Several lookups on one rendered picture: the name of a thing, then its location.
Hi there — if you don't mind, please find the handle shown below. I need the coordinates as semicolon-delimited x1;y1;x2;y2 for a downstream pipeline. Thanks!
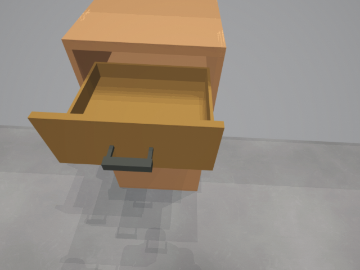
101;145;154;172

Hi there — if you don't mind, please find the cabinet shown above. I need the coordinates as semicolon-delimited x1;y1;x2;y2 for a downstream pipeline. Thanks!
61;0;226;191

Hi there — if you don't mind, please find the drawer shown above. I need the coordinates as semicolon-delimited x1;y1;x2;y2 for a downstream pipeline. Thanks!
28;62;224;170

